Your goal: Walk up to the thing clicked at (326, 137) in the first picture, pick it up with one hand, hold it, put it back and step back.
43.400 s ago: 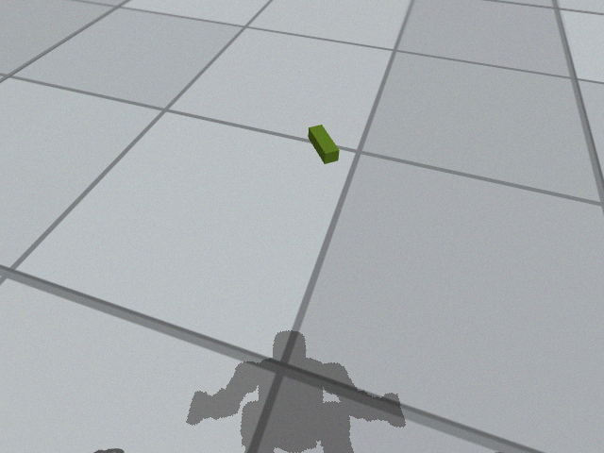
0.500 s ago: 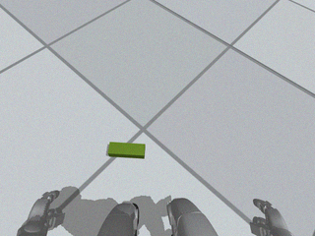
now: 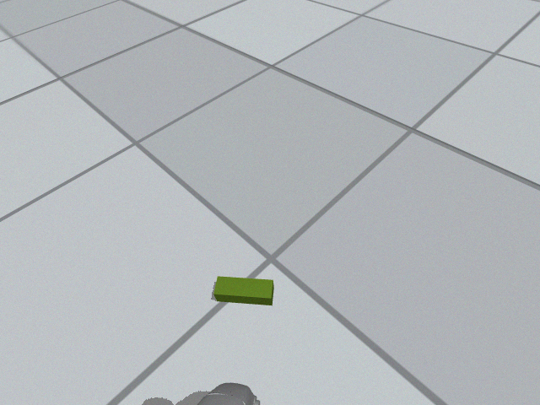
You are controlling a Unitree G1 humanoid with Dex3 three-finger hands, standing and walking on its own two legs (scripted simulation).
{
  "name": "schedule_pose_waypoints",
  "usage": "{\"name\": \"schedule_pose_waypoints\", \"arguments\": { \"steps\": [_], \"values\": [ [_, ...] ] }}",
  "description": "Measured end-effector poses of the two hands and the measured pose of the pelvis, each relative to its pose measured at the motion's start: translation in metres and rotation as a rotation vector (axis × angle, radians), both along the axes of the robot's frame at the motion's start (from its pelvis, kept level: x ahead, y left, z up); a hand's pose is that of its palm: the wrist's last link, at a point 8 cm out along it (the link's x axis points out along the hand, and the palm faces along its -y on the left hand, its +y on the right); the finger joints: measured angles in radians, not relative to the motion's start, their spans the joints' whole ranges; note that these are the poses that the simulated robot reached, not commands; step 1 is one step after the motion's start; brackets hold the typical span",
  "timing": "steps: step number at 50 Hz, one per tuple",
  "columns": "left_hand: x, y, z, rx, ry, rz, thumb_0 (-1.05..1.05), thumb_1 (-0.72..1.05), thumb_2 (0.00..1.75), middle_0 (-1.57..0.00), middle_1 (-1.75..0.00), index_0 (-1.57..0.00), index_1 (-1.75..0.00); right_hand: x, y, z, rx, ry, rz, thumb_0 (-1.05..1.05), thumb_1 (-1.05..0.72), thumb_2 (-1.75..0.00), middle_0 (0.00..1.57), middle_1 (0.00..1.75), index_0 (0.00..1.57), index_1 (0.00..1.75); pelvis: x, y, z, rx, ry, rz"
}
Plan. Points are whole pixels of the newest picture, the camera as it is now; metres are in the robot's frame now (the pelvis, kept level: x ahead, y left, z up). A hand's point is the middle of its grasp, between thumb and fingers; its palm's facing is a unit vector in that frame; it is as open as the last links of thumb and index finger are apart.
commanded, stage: walk up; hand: left
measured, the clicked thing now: (244, 290) +0.59 +0.18 -0.74
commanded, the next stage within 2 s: none
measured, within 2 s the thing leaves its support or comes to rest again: neither
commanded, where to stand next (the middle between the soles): +0.20 -0.04 m, yaw -2 degrees
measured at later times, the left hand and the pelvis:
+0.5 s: hand out of the picture +0.11 +0.30 -0.17, palm faces +0.01 -0.95 -0.32, open 7.4 cm; pelvis +0.04 +0.03 +0.00, yaw +0 degrees
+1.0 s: hand out of the picture +0.11 +0.27 -0.14, palm faces +0.04 -0.93 -0.36, open 7.4 cm; pelvis +0.01 +0.00 -0.01, yaw +3 degrees
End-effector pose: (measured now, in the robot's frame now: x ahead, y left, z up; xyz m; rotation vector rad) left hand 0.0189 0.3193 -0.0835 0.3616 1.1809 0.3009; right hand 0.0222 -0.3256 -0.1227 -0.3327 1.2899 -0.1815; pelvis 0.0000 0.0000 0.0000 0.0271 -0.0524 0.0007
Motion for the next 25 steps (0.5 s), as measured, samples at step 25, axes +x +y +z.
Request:
{"name": "schedule_pose_waypoints", "arguments": {
  "steps": [25],
  "values": [
    [0.086,0.026,-0.049,-0.111,0.027,-0.023,0.01,0.9,0.9,-0.21,-0.3,-0.2,-0.3,0.071,0.031,0.048,-0.158,-0.117,0.03,0.01,-0.9,-0.9,0.21,0.3,0.21,0.3,0.041,0.027,-0.003,-0.026,-0.034,-0.002]
  ]
}}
